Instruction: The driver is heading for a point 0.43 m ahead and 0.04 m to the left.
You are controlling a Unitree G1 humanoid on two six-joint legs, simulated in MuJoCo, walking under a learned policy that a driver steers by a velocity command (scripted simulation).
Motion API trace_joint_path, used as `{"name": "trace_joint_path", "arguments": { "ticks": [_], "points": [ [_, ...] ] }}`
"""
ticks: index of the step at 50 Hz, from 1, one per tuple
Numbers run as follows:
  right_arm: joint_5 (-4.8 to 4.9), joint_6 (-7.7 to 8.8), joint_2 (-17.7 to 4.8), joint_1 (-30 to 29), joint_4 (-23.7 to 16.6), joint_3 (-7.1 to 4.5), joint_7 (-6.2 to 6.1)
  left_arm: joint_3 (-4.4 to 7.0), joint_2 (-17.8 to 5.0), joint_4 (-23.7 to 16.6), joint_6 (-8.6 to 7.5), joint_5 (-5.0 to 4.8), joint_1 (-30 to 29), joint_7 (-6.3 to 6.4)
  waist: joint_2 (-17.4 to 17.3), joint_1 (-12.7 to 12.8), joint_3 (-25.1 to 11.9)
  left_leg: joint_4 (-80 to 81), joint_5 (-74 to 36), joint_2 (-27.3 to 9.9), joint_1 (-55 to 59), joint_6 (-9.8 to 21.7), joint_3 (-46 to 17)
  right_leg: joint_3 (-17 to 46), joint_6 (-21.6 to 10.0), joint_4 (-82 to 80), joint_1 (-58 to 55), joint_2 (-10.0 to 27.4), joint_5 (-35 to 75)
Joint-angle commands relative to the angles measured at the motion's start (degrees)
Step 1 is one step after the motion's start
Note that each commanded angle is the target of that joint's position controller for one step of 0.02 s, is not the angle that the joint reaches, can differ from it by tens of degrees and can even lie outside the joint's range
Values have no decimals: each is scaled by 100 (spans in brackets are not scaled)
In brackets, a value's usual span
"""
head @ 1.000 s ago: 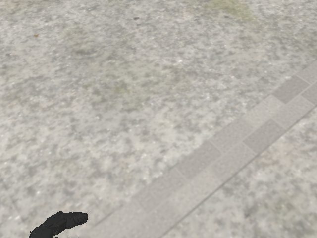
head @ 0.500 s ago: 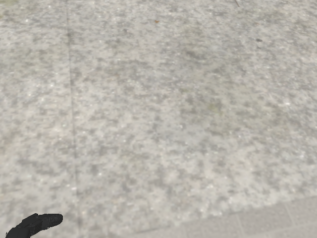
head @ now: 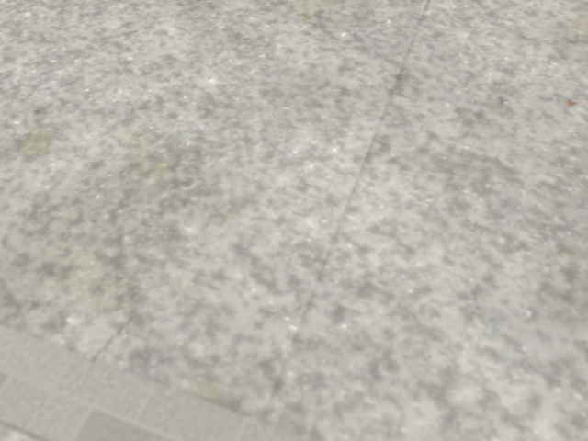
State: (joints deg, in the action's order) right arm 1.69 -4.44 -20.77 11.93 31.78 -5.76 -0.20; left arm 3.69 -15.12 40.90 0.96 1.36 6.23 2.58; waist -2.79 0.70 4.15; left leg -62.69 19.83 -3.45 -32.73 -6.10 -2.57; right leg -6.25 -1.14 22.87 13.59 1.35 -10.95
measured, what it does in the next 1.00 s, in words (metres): steps on the spot: left foot, then right foot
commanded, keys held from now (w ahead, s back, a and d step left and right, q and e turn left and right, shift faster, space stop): q+shift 0.26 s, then e+shift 0.74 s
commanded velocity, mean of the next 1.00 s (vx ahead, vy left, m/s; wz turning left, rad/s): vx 0.00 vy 0.00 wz -0.03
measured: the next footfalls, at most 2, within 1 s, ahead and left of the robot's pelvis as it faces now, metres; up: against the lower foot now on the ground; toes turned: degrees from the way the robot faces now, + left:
left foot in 0.20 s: +0.03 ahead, +0.16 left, +0.00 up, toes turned +16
right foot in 0.70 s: +0.07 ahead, -0.06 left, +0.00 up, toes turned +4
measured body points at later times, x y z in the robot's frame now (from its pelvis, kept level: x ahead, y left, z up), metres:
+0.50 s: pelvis +0.02 +0.06 +0.00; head +0.04 +0.09 +0.45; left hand +0.05 +0.37 -0.13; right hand +0.28 -0.11 -0.07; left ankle -0.01 +0.15 -0.74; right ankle +0.08 -0.08 -0.70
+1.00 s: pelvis +0.05 +0.02 +0.00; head +0.11 -0.02 +0.45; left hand +0.23 +0.31 -0.07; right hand +0.22 -0.28 -0.10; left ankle +0.11 +0.20 -0.68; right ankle +0.03 -0.06 -0.74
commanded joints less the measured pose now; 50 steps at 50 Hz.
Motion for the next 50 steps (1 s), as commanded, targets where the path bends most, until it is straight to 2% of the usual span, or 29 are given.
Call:
{"name": "trace_joint_path", "arguments": {
  "ticks": [1, 4, 6, 8, 9, 10, 11, 12, 13, 14, 15, 16, 18, 21, 23, 25, 26, 31, 34, 35, 36, 37, 38, 39, 40, 41, 42, 46, 50],
  "points": [
    [-28, 113, -246, -526, -676, -5, 37, 341, -1222, -325, -17, -9, 40, -40, 1126, 277, -780, 655, 75, -226, -430, -43, 254, 790, -1175, -651, -1360, 1570, 1569],
    [-30, 53, -260, -410, -602, -20, 77, 406, -1340, -333, -32, -75, -119, -154, 1206, 168, -831, 1448, 18, -148, 383, 113, 593, 257, -1027, -537, -1048, 1635, 1786],
    [-16, -31, -310, -380, -589, -66, 110, 442, -1364, -294, -78, -183, -106, -239, 1264, 100, -864, 2000, 1, -93, 754, 286, 708, 93, -889, -324, -1077, 1768, 1891],
    [-2, -99, -336, -137, -501, -142, 144, 452, -1304, -257, -99, -303, -179, -285, 1195, -146, -943, 2963, -399, 47, 1399, 574, 828, -153, -570, 187, -1003, 1795, 1785],
    [-17, -102, -447, 202, -361, -229, 98, 420, -1117, -164, -100, -347, -36, -305, 923, -309, -1012, 3546, -901, 210, 2104, 801, 752, -411, -252, 794, -624, 1593, 1419],
    [-14, -71, -996, 728, -234, -435, 5, 362, -877, -139, -110, -235, 163, -334, -173, -459, -1017, 3980, -2811, -245, 3334, 1203, -283, -751, 216, 2170, 662, 1086, 103],
    [-89, 10, -1835, 640, -379, -557, -53, 221, -563, -646, -148, 42, -122, -315, -1957, -179, -1053, 3918, -4384, -1634, 4060, 2311, -2817, -526, 717, 3738, 2829, 182, -2739],
    [-290, 234, -1446, 571, -487, -471, 44, 280, -817, -730, -159, 61, -668, -233, -1064, -609, -1569, 4099, -3961, -1811, 3753, 2742, -2953, 723, 675, 4644, 3018, 75, -2790],
    [-281, 370, -1247, 427, -380, -378, 57, 298, -909, -781, -159, -76, -808, -191, -807, -474, -1348, 4216, -3391, -1542, 3522, 2513, -2489, 946, 522, 4771, 3068, 120, -2288],
    [-169, 408, -998, 68, -349, -298, -1, 315, -937, -631, -152, -132, -576, -143, -524, -242, -1127, 4194, -3075, -1309, 3315, 2183, -1931, 947, 438, 4642, 3075, 251, -1740],
    [-73, 380, -664, -296, -390, -170, -64, 334, -1037, -477, -122, -95, -346, -101, -405, -105, -1076, 4105, -3164, -1173, 3109, 1955, -1563, 935, 450, 4436, 2922, 340, -1365],
    [-96, 364, -487, -511, -418, -61, -122, 336, -1041, -337, -90, -70, -122, -115, -474, 2, -1162, 4064, -3598, -1039, 2787, 1898, -1228, 824, 507, 4481, 2464, 288, -1068],
    [-222, 388, -289, -572, -318, 72, -165, 266, -871, -165, -53, -122, 189, -170, -457, 69, -1351, 4087, -3885, -895, 2578, 1866, -787, 690, 599, 4340, 1853, 242, -696],
    [-345, 450, 88, -628, -35, 253, -152, 55, -464, -67, -4, -182, 224, -253, -470, 2, -1167, 4197, -3151, -685, 2330, 1689, -236, 679, 605, 2849, 1046, 401, -373],
    [-418, 460, -165, -579, 117, 194, -123, 54, -630, -182, 37, -213, 33, -284, -626, -179, -852, 4342, -2520, -848, 2117, 1799, -292, 621, 562, 2420, 787, 358, -506],
    [-376, 409, -552, -535, 220, 69, -113, 142, -992, -335, 74, -272, -57, -280, -663, -298, -495, 4383, -2097, -1124, 2133, 1961, -545, 505, 502, 2499, 1118, 264, -981],
    [-335, 379, -599, -515, 261, 45, -117, 159, -1041, -391, 84, -292, -50, -281, -596, -326, -376, 4361, -2077, -1268, 2218, 2012, -667, 512, 467, 2550, 1316, 287, -1192],
    [-218, 309, -482, -672, 336, 0, -176, 130, -769, -494, 105, -307, 261, -361, -379, -223, -542, 3900, -3334, -1566, 2796, 1974, -577, 329, 331, 2342, 1401, 303, -1549],
    [-100, 263, -449, -875, 355, -49, -215, 162, -691, -455, 100, -330, 679, -424, -333, 62, -763, 3246, -3421, -1350, 2730, 1549, -14, 29, 89, 1036, 627, 24, -570],
    [-79, 280, -337, -673, 445, -52, -213, 244, -875, -429, 85, -287, 897, -374, 42, 126, -834, 2558, -2794, -1014, 2379, 1139, 375, 402, -145, 363, 46, 8, 500],
    [-279, 333, -117, -720, 264, -13, -201, 472, -1691, -519, 47, -254, 1154, -260, 1571, 55, -980, 843, -929, -240, 900, 487, 987, 2369, -779, 76, -1060, 1179, 3087],
    [-386, 393, 45, -1459, -93, 63, -192, 483, -1904, -610, -34, -92, 1314, -298, 2280, 323, -1155, -353, 2010, 822, -585, 192, 341, 4058, -1987, -147, -1551, 2065, 4269],
    [-315, 445, -118, -1454, -34, 20, -163, 421, -1674, -675, -130, -34, 1296, -325, 1336, 416, -1380, -979, 2043, 613, -804, 226, -300, 3752, -2085, -195, -1748, 2026, 3873],
    [-210, 469, -149, -1379, 28, 3, -143, 398, -1529, -674, -186, -103, 1044, -284, 925, 211, -1174, -1022, 1521, 489, -901, 289, -392, 3234, -1760, -104, -1678, 1654, 3514],
    [-205, 480, -155, -1282, 118, -12, -165, 393, -1449, -717, -166, -225, 754, -231, 579, 60, -994, -717, 1040, 412, -1004, 284, -381, 2892, -1455, -67, -1563, 1352, 3204],
    [-245, 474, -246, -1260, 149, -45, -201, 347, -1330, -782, -113, -328, 542, -155, 597, -8, -951, -424, 675, 331, -931, 246, -418, 2727, -1291, -82, -1493, 1208, 3086],
    [-237, 476, -173, -1215, 180, -33, -183, 321, -1292, -833, -46, -342, 490, -91, 719, -59, -990, -356, 426, 417, -662, 170, -381, 2638, -1235, -86, -1316, 1038, 3176],
    [-170, 517, -40, -1122, 294, 15, -141, 365, -1390, -921, 76, -302, 592, 8, 770, -24, -1040, 690, -42, 684, -414, -13, -375, 2717, -1167, -45, -1315, 780, 2921],
    [-152, 560, -93, -1188, 344, 2, -116, 405, -1470, -1047, 151, -300, 453, 30, 1065, 4, -945, 1611, -249, 827, 30, -48, -491, 3126, -1038, 60, -900, 623, 2194]
  ]
}}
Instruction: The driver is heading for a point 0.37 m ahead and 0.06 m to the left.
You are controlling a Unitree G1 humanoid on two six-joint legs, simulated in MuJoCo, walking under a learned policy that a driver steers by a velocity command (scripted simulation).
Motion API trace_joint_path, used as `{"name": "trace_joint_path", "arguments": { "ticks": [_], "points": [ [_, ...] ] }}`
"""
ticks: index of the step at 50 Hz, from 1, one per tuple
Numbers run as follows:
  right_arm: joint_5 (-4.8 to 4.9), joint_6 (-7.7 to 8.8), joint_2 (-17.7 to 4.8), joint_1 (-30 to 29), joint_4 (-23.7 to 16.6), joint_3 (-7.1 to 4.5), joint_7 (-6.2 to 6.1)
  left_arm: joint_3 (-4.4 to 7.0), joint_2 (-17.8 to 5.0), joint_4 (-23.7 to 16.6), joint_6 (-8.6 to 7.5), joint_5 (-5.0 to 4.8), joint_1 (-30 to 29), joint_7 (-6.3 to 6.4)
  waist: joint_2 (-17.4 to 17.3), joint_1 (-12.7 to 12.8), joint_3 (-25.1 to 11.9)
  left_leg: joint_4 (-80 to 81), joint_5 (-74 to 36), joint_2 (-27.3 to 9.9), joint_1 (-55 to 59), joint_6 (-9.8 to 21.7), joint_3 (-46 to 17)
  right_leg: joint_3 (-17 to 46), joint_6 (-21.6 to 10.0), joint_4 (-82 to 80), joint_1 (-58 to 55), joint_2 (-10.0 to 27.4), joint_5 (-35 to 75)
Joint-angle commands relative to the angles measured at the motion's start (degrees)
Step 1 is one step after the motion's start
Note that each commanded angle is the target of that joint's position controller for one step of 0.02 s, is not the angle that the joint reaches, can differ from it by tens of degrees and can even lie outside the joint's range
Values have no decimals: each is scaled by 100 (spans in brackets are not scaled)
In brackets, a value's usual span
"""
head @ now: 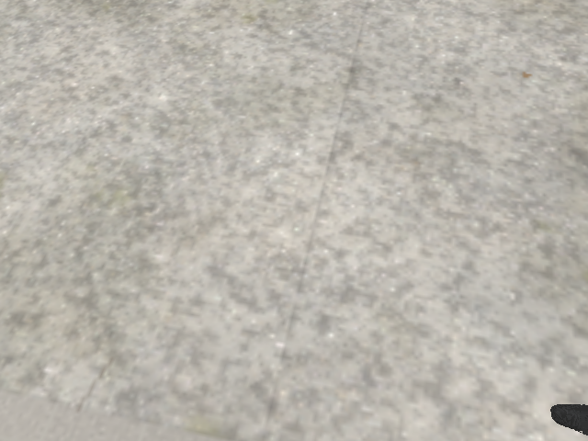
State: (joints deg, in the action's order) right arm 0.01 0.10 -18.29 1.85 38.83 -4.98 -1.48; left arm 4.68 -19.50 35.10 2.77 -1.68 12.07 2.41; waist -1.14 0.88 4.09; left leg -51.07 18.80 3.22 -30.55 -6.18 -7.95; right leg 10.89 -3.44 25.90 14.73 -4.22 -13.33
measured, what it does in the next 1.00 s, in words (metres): walks ahead, turning left: left foot, then right foot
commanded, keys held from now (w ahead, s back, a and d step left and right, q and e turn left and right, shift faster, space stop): e+shift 0.06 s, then shift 0.12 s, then q+shift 0.32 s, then w+q+shift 0.32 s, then shift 0.18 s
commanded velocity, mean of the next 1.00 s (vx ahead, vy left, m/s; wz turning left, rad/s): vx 0.24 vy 0.00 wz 0.26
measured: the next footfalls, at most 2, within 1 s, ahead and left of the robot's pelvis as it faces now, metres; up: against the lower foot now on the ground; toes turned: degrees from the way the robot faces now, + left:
left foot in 0.20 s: +0.12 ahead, +0.13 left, +0.00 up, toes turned -17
right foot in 0.52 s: +0.06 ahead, -0.10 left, +0.00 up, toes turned +8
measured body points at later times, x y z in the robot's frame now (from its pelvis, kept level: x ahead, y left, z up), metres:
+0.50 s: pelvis +0.04 +0.02 -0.01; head +0.09 +0.02 +0.44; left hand +0.24 +0.29 -0.10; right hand +0.15 -0.27 -0.12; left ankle +0.08 +0.15 -0.75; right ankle +0.01 -0.10 -0.74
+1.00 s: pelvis +0.21 +0.10 -0.04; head +0.26 +0.12 +0.41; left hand +0.05 +0.35 -0.16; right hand +0.53 +0.00 -0.11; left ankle +0.32 +0.26 -0.75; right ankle +0.02 -0.10 -0.73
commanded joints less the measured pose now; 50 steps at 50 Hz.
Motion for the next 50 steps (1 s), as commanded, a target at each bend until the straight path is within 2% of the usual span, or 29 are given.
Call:
{"name": "trace_joint_path", "arguments": {
  "ticks": [1, 6, 8, 9, 10, 11, 12, 13, 14, 15, 16, 17, 19, 23, 25, 26, 27, 28, 29, 30, 32, 36, 41, 44, 45, 47, 48, 49, 50],
  "points": [
    [21, 124, -372, -196, -356, -89, 25, 312, -1041, -501, -16, 11, -169, 39, 964, -1, -917, 624, -164, 193, -61, -27, 23, 1542, -785, -212, -906, 1153, 2340],
    [42, 245, -556, 72, -246, -158, 134, 257, -921, -641, 24, 45, -417, -10, 1273, 30, -1095, 1541, -188, 100, 631, 147, 49, 1942, -658, 214, -937, 1118, 2745],
    [30, 297, -562, 298, -172, -181, 188, 190, -823, -668, 36, 16, -572, -17, 1248, -100, -1061, 2503, -927, 10, 1335, 314, 211, 1960, -496, 408, -729, 942, 2366],
    [-7, 312, -597, 343, -159, -192, 188, 144, -718, -649, 22, 31, -498, -20, 1055, -103, -1031, 2974, -1691, -215, 1840, 457, 74, 1860, -324, 557, -482, 764, 1697],
    [-125, 306, -822, 285, -267, -179, 174, 17, -363, -593, -4, 196, -116, -45, 40, 115, -1229, 3215, -2690, -1200, 2359, 824, -1014, 1260, -35, 1357, -209, 285, 119],
    [-268, 279, -906, 203, -234, -135, 179, -2, -315, -584, -36, 237, 257, -30, -1129, 419, -870, 3202, -3931, -1997, 2455, 1771, -2199, 690, 369, 2181, 655, -578, -2593],
    [-252, 331, -483, 155, -187, 10, 213, 49, -539, -499, -70, 267, 370, 0, -1187, 442, -867, 3368, -3217, -2388, 2045, 2333, -2975, 638, 685, 2842, 720, -175, -2731],
    [-172, 367, -136, 21, -199, 136, 247, 72, -671, -354, -67, 246, 140, 4, -743, 325, -746, 3342, -2504, -2009, 1896, 2151, -2482, 589, 822, 2861, 556, 92, -2287],
    [-75, 326, -192, 3, -131, 139, 255, 66, -588, -341, -65, 299, -83, -22, -662, 291, -739, 3322, -1868, -1608, 1988, 1860, -2080, 261, 916, 2577, 597, 230, -2015],
    [49, 262, -353, 47, -128, 101, 236, 66, -529, -347, -72, 323, -255, -37, -712, 181, -630, 3284, -1598, -1386, 2110, 1701, -1966, 84, 993, 2251, 725, 299, -1812],
    [109, 180, -651, 121, -123, 11, 193, 47, -436, -369, -107, 294, -385, -59, -747, 115, -529, 3220, -1673, -1209, 2132, 1610, -1888, -112, 1020, 1882, 723, 284, -1682],
    [119, 102, -959, 304, -127, -103, 148, 33, -381, -368, -149, 237, -532, -69, -763, -7, -495, 3156, -1857, -1043, 2150, 1577, -1792, -328, 1001, 1618, 632, 127, -1644],
    [131, -1, -1152, 609, -145, -219, 82, 41, -322, -335, -221, 128, -599, -50, -804, -162, -673, 3095, -2074, -1007, 2479, 1641, -1999, -447, 945, 1264, 626, -72, -1526],
    [240, -120, -978, 556, -245, -269, -2, 81, -272, -195, -331, 55, -419, -65, -1001, -103, -976, 2984, -2384, -990, 2689, 1617, -2364, -378, 792, 431, 308, -129, -1023],
    [312, -205, -905, 336, -355, -280, -66, 128, -274, -6, -400, 62, -56, -117, -919, 121, -1110, 2741, -2243, -780, 2227, 1376, -2231, -497, 630, -591, -527, -50, -48],
    [305, -236, -727, 357, -409, -224, -104, 195, -452, 121, -406, 82, 341, -113, -606, 222, -1396, 2433, -731, -515, 1337, 1110, -1966, -196, 375, -878, -1558, 494, 116],
    [273, -219, -336, 416, -520, -113, -96, 282, -880, 110, -371, 186, 394, -101, 895, 183, -1143, 1342, 1316, 263, -316, 789, -863, 1251, -325, -1203, -2191, 1639, -1193],
    [246, -117, -520, 468, -609, -138, -53, 293, -947, 57, -440, 367, 266, -152, 1467, 173, -688, 236, 1284, 127, -1162, 689, -473, 2324, -836, -1625, -1805, 2541, -2213],
    [216, -48, -755, 462, -584, -186, -2, 206, -681, -43, -531, 340, -38, -119, 1226, 62, -349, -373, 822, -319, -1489, 668, -333, 2098, -804, -1693, -1676, 2545, -2493],
    [189, -14, -795, 541, -481, -204, 44, 166, -526, -64, -600, 229, -138, -55, 1018, 51, -212, -627, 417, -395, -1680, 599, -207, 1612, -583, -1719, -1779, 2263, -2311],
    [151, 56, -580, 622, -393, -140, 137, 113, -452, 40, -690, 133, 146, 16, 786, 176, -156, -1294, -182, -621, -2130, 451, -12, 944, -376, -1684, -2148, 2056, -1643],
    [225, 180, -410, 326, -637, -29, 279, 79, -453, 208, -831, 236, 818, -73, 679, 461, 109, -1865, -917, -872, -2616, 373, 272, -24, -354, -1816, -2061, 1881, -958],
    [259, 216, -302, 19, -866, 77, 398, 79, -551, 387, -846, 281, 1032, -167, 609, 495, 578, -1234, -1566, -1001, -2714, 343, 409, -994, -366, -2022, -1834, 1936, -131],
    [158, 318, 70, -541, -1058, 265, 555, 39, -532, 584, -755, 237, 1101, -169, 295, 563, 996, 146, -1740, -874, -1798, 519, 967, -1698, -337, -1960, -1254, 1802, 1527],
    [154, 358, 131, -610, -1110, 295, 616, 52, -643, 660, -714, 189, 1135, -160, 334, 518, 964, 552, -1632, -745, -1314, 604, 1183, -1854, -320, -1869, -1166, 1811, 2313],
    [138, 376, -80, -402, -1127, 204, 666, 118, -988, 801, -679, 94, 1224, -146, 709, 234, 445, 984, -1390, -265, -198, 846, 1498, -2026, -271, -1237, -1411, 1909, 5042],
    [112, 362, -322, 119, -1021, 87, 644, 148, -1122, 844, -668, 41, 1211, -127, 925, -124, -2, 1175, -1261, 31, 539, 1015, 1558, -2079, -190, -532, -1561, 1935, 6125],
    [114, 328, -666, 1081, -782, -89, 591, 139, -1141, 856, -672, 0, 1158, -124, 941, -686, -623, 1616, -1703, 189, 1870, 1268, 1425, -2129, -54, 507, -1359, 1878, 6334],
    [84, 233, -968, 1839, -585, -235, 448, 85, -1026, 793, -744, -34, 1113, -128, 786, -1146, -993, 2060, -2520, 72, 3274, 1451, 1070, -2212, 171, 1691, -567, 1655, 5623]
  ]
}}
